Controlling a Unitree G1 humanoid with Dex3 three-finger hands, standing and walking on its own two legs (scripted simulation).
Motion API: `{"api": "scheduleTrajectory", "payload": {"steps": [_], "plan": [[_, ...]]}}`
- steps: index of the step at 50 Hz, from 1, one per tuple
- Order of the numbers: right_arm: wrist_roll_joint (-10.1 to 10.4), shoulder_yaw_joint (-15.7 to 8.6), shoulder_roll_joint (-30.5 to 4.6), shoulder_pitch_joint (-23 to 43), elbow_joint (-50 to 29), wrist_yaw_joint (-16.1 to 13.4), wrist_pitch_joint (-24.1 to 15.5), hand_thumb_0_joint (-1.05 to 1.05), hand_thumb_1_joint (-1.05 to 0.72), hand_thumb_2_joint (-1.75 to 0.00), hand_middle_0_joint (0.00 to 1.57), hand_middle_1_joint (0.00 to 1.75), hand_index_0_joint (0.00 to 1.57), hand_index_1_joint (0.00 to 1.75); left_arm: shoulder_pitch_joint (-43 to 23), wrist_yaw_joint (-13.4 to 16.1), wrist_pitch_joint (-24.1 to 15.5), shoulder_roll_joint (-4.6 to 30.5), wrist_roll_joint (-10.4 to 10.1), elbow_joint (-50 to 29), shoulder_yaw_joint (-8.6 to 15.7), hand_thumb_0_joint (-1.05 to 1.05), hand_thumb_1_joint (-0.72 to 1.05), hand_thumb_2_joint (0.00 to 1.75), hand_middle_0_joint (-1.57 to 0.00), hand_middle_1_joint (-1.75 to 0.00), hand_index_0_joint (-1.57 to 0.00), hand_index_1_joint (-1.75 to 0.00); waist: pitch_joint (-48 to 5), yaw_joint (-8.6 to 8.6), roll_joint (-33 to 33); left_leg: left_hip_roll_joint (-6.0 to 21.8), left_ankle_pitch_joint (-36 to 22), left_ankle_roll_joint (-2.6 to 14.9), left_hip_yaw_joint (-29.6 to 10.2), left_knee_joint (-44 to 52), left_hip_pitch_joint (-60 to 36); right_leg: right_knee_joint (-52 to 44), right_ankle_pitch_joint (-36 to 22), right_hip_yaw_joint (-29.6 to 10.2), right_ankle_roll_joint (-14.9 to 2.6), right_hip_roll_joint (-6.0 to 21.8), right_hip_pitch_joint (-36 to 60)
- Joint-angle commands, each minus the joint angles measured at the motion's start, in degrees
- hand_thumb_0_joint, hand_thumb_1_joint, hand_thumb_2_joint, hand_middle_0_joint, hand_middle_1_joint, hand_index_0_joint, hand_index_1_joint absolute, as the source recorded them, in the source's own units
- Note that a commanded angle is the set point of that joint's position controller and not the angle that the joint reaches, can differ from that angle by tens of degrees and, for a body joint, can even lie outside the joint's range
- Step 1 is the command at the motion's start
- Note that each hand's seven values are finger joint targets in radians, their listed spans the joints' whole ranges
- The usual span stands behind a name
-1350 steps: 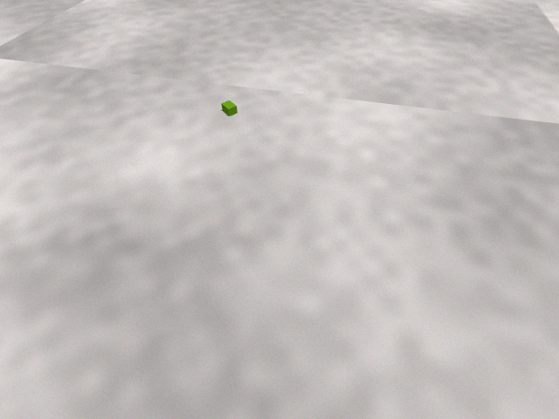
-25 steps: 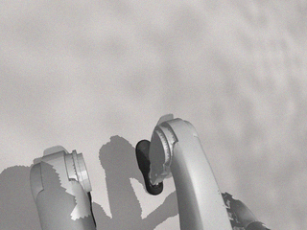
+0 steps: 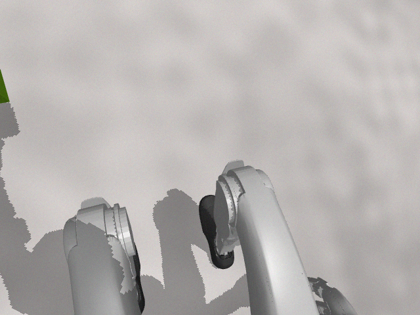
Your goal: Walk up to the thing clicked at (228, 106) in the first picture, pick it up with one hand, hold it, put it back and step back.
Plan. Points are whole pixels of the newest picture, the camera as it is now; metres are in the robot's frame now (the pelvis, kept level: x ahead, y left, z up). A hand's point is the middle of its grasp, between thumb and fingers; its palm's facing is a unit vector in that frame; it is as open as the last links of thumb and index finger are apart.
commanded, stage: lift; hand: left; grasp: from above
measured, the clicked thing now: out of the picture +0.53 +0.34 -0.18
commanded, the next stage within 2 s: hold in 1.44 s
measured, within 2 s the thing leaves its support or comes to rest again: neither
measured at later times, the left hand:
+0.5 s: hand out of the picture +0.45 +0.33 +0.03, palm faces -0.43 -0.09 -0.90, open 9.1 cm
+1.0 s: hand out of the picture +0.37 +0.28 +0.21, palm faces -0.43 -0.12 -0.89, open 9.1 cm
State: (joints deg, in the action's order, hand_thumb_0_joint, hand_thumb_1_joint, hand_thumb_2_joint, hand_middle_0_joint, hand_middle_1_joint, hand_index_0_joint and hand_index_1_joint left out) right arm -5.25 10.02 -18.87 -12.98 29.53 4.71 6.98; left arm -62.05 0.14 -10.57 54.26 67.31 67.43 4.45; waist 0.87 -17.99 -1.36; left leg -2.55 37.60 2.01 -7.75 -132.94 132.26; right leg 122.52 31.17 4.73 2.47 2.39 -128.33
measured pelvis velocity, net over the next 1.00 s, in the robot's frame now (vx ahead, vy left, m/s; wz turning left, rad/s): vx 0.04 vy -0.01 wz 0.12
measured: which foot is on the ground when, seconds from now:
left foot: down 0.00-1.00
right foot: down 0.00-1.00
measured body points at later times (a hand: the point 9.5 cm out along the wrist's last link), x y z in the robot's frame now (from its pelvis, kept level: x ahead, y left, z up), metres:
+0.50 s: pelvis +0.01 +0.00 +0.10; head +0.21 +0.06 +0.50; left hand +0.46 +0.33 +0.08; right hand +0.13 -0.26 -0.02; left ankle +0.08 +0.11 -0.33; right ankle +0.14 -0.14 -0.33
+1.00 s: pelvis +0.04 -0.01 +0.28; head +0.14 +0.00 +0.72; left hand +0.39 +0.28 +0.27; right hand +0.17 -0.27 +0.16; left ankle +0.07 +0.11 -0.33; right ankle +0.14 -0.14 -0.33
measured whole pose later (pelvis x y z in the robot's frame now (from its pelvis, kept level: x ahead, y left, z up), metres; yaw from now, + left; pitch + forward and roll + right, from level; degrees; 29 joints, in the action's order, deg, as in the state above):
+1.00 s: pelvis +0.04 -0.01 +0.28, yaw +7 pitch +21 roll -2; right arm 2.5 -0.7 -14.2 -12.5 39.4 -2.9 1.3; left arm -23.2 3.7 -4.4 29.8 55.6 45.1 -5.8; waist -9.0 -4.8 -2.7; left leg 1.0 31.2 0.1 -2.0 -77.5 66.9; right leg 73.1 25.7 0.9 1.6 0.7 -68.0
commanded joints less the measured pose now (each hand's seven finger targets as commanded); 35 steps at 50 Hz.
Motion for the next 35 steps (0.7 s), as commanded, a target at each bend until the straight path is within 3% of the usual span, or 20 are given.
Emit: {"api": "scheduleTrajectory", "payload": {"steps": [1,4,6,9,11,13,15,17,20,21,25,28,30,32,35], "plan": [[0.42,-7.23,-16.19,-12.21,0.04,-1.86,1.17,0.00,-0.90,-0.91,0.20,0.30,0.20,0.30,-17.55,0.16,-1.02,15.22,-2.64,-14.25,3.49,0.00,0.69,0.33,-1.04,-0.33,-1.07,-0.31,-44.95,0.00,-25.36,-0.07,-13.90,-1.75,1.02,18.32,-37.47,-10.46,-7.07,3.66,-6.58,-1.80,20.81],[1.09,-8.12,-15.66,-11.27,0.10,-2.38,1.66,0.00,-0.90,-0.91,0.20,0.30,0.20,0.30,-15.78,-0.45,-1.68,16.51,-3.60,-17.46,4.84,0.00,0.71,0.32,-1.06,-0.32,-1.09,-0.29,-46.64,2.31,-24.21,-0.19,-10.77,-1.33,1.49,20.86,-38.31,-11.97,-5.09,2.81,-6.49,-1.69,21.67],[1.40,-8.62,-14.47,-10.67,-0.31,-2.55,1.76,0.00,-0.90,-0.90,0.20,0.30,0.20,0.30,-13.91,-0.95,-2.11,13.86,-4.90,-19.55,4.11,0.00,0.71,0.38,-1.06,-0.35,-1.08,-0.33,-49.17,2.91,-24.59,0.37,-9.41,-0.99,2.36,22.86,-40.16,-13.10,-4.63,2.30,-6.14,-1.94,24.08],[1.97,-9.86,-13.59,-10.39,0.86,-3.00,1.81,0.00,-0.90,-0.90,0.20,0.30,0.20,0.30,-11.08,-1.71,-2.12,10.45,-6.05,-19.75,2.70,0.00,0.73,0.37,-1.06,-0.36,-1.09,-0.33,-48.39,3.32,-21.55,0.43,-7.17,-0.49,2.73,25.08,-40.06,-15.16,-3.82,1.69,-6.00,-2.04,24.79],[2.35,-10.65,-13.07,-10.07,1.00,-3.25,1.78,0.00,-0.90,-0.90,0.20,0.30,0.20,0.30,-9.14,-1.90,-2.11,10.11,-6.76,-22.23,2.93,0.00,0.72,0.37,-1.06,-0.35,-1.08,-0.32,-49.63,4.56,-21.46,0.77,-7.86,-0.58,2.36,27.09,-42.51,-15.92,-4.36,1.41,-5.86,-1.96,25.53],[2.73,-11.44,-12.86,-9.58,1.49,-3.53,1.66,0.00,-0.90,-0.90,0.20,0.30,0.20,0.30,-7.22,-2.21,-2.33,7.74,-7.72,-23.55,2.18,0.00,0.74,0.36,-1.06,-0.35,-1.09,-0.32,-48.86,4.75,-20.58,0.88,-9.04,-0.92,0.89,28.78,-45.72,-16.87,-4.88,1.35,-5.83,-1.87,25.08],[3.12,-11.88,-12.24,-9.13,1.99,-3.72,1.62,0.00,-0.90,-0.90,0.20,0.30,0.20,0.30,-7.62,-2.05,-2.43,7.60,-8.50,-26.62,2.36,0.00,0.75,0.33,-1.05,-0.36,-1.09,-0.31,-49.99,5.17,-19.56,1.13,-10.92,-0.78,1.17,30.04,-47.70,-18.57,-6.48,0.98,-5.46,-1.87,27.62],[3.37,-12.08,-11.45,-8.52,1.75,-3.97,1.46,0.00,-0.90,-0.90,0.20,0.30,0.20,0.30,-6.68,-1.81,-2.49,6.49,-9.77,-27.84,2.20,0.00,0.73,0.32,-1.05,-0.33,-1.08,-0.30,-48.70,5.34,-17.57,1.12,-9.50,-0.55,1.68,32.04,-47.50,-20.61,-6.28,0.63,-5.18,-1.83,30.97],[3.99,-12.68,-11.17,-7.35,2.02,-4.52,1.10,0.00,-0.89,-0.90,0.20,0.30,0.20,0.30,-2.39,-0.96,-1.81,6.05,-10.18,-27.69,2.88,0.00,0.72,0.30,-1.04,-0.31,-1.07,-0.27,-48.71,7.07,-15.70,1.09,-8.60,-0.60,0.89,35.41,-50.86,-22.59,-5.96,0.47,-4.93,-1.85,33.39],[4.17,-12.56,-10.58,-7.10,1.71,-4.50,0.91,0.00,-0.89,-0.90,0.20,0.30,0.20,0.30,-3.00,-0.66,-1.66,5.16,-10.03,-29.90,1.96,0.00,0.71,0.30,-1.04,-0.31,-1.07,-0.27,-50.87,7.18,-17.37,1.52,-9.58,-0.53,1.33,36.83,-52.74,-23.06,-6.96,0.36,-4.68,-2.11,35.55],[5.14,-13.27,-9.48,-5.36,2.02,-4.94,0.28,0.00,-0.89,-0.90,0.20,0.30,0.20,0.30,3.09,0.26,0.50,1.85,-10.38,-30.30,0.88,0.00,0.72,0.30,-1.05,-0.29,-1.08,-0.26,-48.52,8.85,-15.39,2.34,-8.23,-0.70,-0.05,43.59,-58.31,-27.21,-6.71,0.54,-4.04,-2.51,39.96],[5.63,-13.50,-8.75,-4.10,2.43,-5.23,-0.32,0.00,-0.89,-0.90,0.20,0.30,0.20,0.30,6.28,0.32,2.17,-1.12,-11.76,-32.04,-0.55,0.00,0.72,0.28,-1.05,-0.27,-1.08,-0.24,-45.44,9.01,-13.71,2.71,-6.86,-0.82,-0.34,47.92,-60.25,-30.96,-6.37,0.57,-3.69,-2.82,43.95],[5.97,-13.58,-7.57,-3.71,2.40,-5.52,-0.76,0.00,-0.89,-0.90,0.20,0.30,0.20,0.30,9.87,0.42,3.09,-2.87,-12.23,-32.52,-1.59,0.00,0.71,0.29,-1.04,-0.30,-1.07,-0.27,-45.37,9.30,-10.46,2.53,-7.87,-0.36,2.16,48.83,-60.89,-35.02,-6.58,0.18,-3.64,-3.13,49.60],[6.31,-13.76,-7.00,-2.93,2.64,-5.97,-1.34,0.00,-0.89,-0.90,0.20,0.30,0.20,0.30,12.54,0.94,3.75,-2.00,-13.01,-35.08,-0.27,0.00,0.72,0.28,-1.05,-0.30,-1.08,-0.26,-45.11,10.22,-8.76,2.23,-8.97,-0.20,3.45,50.16,-61.48,-38.09,-7.27,-0.70,-3.51,-2.94,54.10],[6.71,-13.83,-6.23,-2.14,2.91,-6.80,-2.28,0.00,-0.89,-0.90,0.20,0.30,0.20,0.30,13.89,1.41,3.98,-3.86,-13.12,-37.50,-1.39,0.00,0.75,0.29,-1.06,-0.31,-1.10,-0.27,-43.55,10.78,-8.71,2.50,-7.86,-0.38,3.37,54.78,-66.29,-42.18,-6.95,-1.25,-3.45,-3.07,58.63]]}}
